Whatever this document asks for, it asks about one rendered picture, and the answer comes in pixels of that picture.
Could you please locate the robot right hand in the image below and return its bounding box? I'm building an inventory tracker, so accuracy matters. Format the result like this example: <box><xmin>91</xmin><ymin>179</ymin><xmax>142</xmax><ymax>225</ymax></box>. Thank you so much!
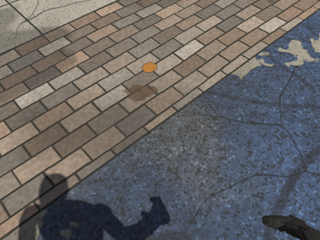
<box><xmin>262</xmin><ymin>215</ymin><xmax>320</xmax><ymax>240</ymax></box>

